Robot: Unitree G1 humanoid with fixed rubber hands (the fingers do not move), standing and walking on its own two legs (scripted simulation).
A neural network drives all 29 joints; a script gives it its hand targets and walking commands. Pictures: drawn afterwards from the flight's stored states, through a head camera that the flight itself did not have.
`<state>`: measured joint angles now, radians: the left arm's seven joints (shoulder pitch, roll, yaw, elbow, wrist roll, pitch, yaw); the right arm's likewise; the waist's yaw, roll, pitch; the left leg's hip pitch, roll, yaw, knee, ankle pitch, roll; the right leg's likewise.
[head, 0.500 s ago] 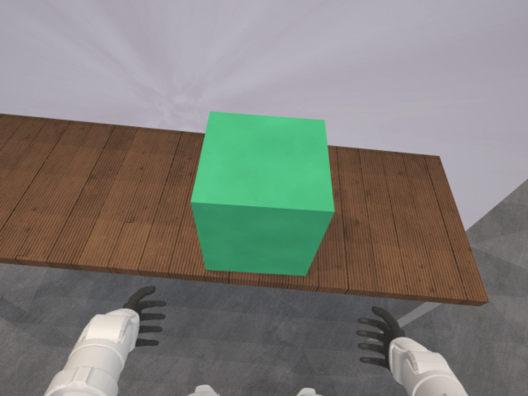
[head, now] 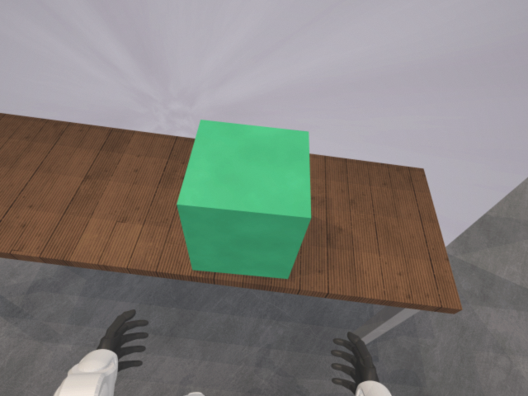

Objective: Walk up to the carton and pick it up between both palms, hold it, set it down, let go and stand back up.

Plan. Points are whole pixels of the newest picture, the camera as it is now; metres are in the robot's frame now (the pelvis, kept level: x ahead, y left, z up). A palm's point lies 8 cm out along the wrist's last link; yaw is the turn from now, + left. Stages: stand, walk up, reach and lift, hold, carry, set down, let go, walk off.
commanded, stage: reach and lift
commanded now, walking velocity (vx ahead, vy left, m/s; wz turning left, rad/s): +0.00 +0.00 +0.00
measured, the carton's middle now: (247, 204) +0.48 +0.06 -0.07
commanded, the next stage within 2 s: none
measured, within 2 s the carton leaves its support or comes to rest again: neither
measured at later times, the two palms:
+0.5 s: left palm (86, 363) +0.18 +0.27 -0.09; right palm (355, 380) +0.17 -0.14 -0.08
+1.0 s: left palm (90, 327) +0.22 +0.28 -0.07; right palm (353, 344) +0.22 -0.13 -0.06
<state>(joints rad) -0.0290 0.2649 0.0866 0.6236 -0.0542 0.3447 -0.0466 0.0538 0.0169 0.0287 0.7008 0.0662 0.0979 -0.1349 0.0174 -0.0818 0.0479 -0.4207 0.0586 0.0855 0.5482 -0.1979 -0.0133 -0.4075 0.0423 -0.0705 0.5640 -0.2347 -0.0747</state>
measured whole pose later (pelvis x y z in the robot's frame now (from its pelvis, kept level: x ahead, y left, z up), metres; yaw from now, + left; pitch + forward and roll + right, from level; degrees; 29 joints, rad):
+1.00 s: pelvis +0.03 +0.06 +0.00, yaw -2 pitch +2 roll -3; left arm 0.09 0.22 -0.05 0.75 -0.11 -0.33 0.01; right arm 0.06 -0.07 -0.04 0.88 0.09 -0.46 -0.02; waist 0.03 -0.02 0.00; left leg -0.34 0.04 0.13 0.62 -0.31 0.06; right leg -0.29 0.02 -0.02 0.52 -0.26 0.01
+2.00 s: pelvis +0.04 +0.04 +0.00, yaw -1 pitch +19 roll -1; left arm -0.42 0.28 0.10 1.07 -0.17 -0.50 -0.08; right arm -0.38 -0.04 -0.01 0.99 0.15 -0.49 -0.13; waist 0.00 -0.05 -0.16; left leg -0.65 0.04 0.11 0.53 -0.21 0.04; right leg -0.60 0.02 -0.04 0.47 -0.20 -0.01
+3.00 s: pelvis +0.02 +0.04 +0.00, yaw +0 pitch +30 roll -2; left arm -0.89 0.29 0.14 1.25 -0.10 -0.31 -0.05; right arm -0.79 -0.09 -0.19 1.05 0.09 -0.24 -0.16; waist -0.05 -0.01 -0.25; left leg -0.84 0.02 0.08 0.41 -0.09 0.04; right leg -0.79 0.02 -0.07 0.35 -0.08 -0.02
